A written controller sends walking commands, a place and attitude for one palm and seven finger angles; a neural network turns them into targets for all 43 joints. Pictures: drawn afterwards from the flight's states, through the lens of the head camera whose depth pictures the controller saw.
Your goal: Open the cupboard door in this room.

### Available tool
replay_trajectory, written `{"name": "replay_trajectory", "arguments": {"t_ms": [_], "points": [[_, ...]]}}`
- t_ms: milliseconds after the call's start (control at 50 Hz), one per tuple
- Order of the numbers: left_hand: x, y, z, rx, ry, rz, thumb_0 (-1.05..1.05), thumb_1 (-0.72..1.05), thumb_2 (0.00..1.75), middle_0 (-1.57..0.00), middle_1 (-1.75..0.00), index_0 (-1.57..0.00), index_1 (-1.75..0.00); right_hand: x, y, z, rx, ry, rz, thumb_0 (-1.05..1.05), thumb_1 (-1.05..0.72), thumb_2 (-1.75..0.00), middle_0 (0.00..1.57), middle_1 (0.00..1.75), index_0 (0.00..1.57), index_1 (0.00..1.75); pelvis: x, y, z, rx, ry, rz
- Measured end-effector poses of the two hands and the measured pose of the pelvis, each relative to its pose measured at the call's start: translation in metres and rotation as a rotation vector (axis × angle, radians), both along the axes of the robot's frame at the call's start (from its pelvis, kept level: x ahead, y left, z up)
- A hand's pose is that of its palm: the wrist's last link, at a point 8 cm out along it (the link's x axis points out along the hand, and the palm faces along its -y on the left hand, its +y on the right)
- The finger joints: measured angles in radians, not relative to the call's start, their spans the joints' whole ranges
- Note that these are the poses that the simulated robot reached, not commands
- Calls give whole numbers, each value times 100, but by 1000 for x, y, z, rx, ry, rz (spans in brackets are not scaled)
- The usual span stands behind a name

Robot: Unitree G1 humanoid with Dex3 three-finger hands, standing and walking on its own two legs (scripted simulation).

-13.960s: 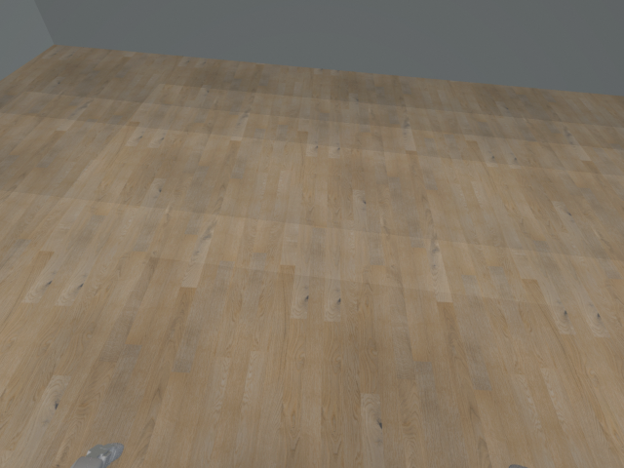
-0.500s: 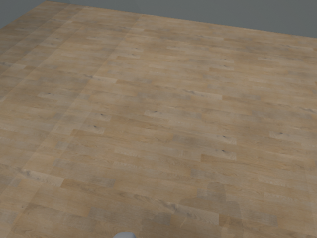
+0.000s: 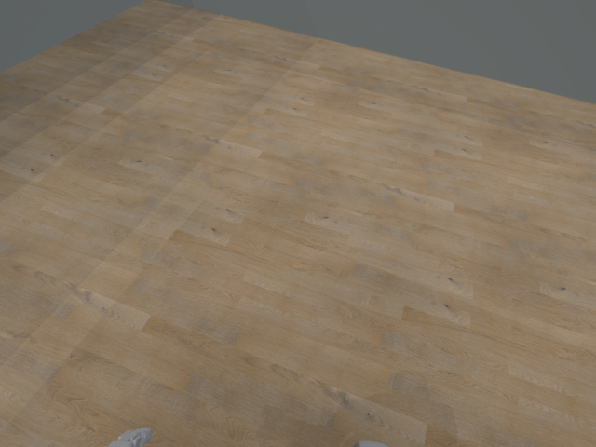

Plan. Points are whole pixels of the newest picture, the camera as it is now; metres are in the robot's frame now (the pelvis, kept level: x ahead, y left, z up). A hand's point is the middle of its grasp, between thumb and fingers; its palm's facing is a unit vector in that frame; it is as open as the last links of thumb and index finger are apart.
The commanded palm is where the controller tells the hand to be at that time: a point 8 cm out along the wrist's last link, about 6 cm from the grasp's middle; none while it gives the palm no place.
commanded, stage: turn or walk to find it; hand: left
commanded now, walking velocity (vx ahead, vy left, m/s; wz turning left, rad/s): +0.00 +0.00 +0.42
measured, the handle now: out of the picture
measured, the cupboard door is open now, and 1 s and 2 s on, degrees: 0 0 0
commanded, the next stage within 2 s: none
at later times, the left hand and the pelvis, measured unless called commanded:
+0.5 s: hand out of the picture -0.03 +0.14 -0.15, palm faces +0.28 -0.92 -0.27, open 7.4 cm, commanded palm none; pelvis -0.04 -0.06 +0.00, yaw +14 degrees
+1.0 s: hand out of the picture -0.09 +0.19 -0.16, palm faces +0.46 -0.85 -0.26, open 7.4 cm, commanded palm none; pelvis -0.07 -0.04 +0.00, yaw +25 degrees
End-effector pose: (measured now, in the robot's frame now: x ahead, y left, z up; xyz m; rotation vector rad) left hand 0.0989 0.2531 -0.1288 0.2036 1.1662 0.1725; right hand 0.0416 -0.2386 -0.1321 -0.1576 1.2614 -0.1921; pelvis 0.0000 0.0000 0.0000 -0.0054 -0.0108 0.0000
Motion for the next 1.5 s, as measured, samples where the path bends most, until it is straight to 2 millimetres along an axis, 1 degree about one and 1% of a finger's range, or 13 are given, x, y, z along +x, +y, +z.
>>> {"name": "replay_trajectory", "arguments": {"t_ms": [140,300,420,540,660,720,820,920,1060,1140,1340,1420,1500], "points": [[0,-37,11,34,-93,8,1,90,90,-20,-30,-20,-30,-37,-34,-29,46,92,1,0,-90,-90,21,30,20,30,-15,-32,-11,27,6,57],[-65,-63,22,46,-27,115,1,90,90,-20,-30,-20,-30,-34,-68,-25,50,125,70,1,-91,-90,20,30,20,30,-26,-56,1,53,-6,146],[-113,-70,17,27,23,215,1,90,90,-20,-30,-20,-30,-20,-76,-20,22,147,156,0,-91,-90,20,30,20,29,-32,-61,2,54,4,213],[-170,-65,3,0,103,316,1,90,90,-20,-30,-20,-30,18,-57,-13,-8,102,268,1,-91,-90,20,30,19,29,-42,-53,0,48,15,270],[-233,-42,-24,-36,176,421,1,90,90,-20,-30,-20,-30,66,-10,-6,-37,-52,393,0,-91,-90,20,30,19,29,-58,-31,-15,11,13,329],[-252,-32,-30,-43,216,450,1,90,90,-20,-30,-20,-30,76,13,4,-33,-109,431,0,-91,-90,20,30,20,29,-63,-25,-13,20,0,334],[-251,-21,-19,-45,174,478,1,91,90,-20,-30,-20,-30,75,32,14,-22,-126,473,0,-91,-90,20,30,20,30,-68,-19,-3,-3,-10,375],[-233,-18,-9,-22,95,481,1,91,90,-20,-30,-20,-30,65,33,8,3,-95,490,0,-90,-90,21,30,20,30,-71,-24,-1,3,-6,409],[-200,-33,3,26,7,470,1,90,90,-20,-30,-20,-30,44,1,-17,31,1,480,0,-90,-90,21,30,20,30,-70,-48,-7,23,10,465],[-196,-54,10,60,-33,475,1,90,90,-20,-30,-20,-30,39,-24,-33,40,59,481,0,-90,-90,21,30,20,30,-68,-65,-12,28,4,511],[-246,-104,17,32,30,607,1,90,90,-20,-30,-20,-30,49,-47,-23,16,116,566,1,-91,-90,20,30,20,29,-70,-84,1,58,3,611],[-273,-116,11,5,60,664,1,90,90,-20,-30,-20,-30,57,-40,-18,-4,117,620,1,-91,-90,20,30,19,29,-75,-85,1,55,6,648],[-307,-124,0,-25,93,725,1,90,90,-20,-30,-21,-30,69,-16,-13,-18,81,691,1,-91,-90,20,30,19,29,-86,-82,-2,44,7,684]]}}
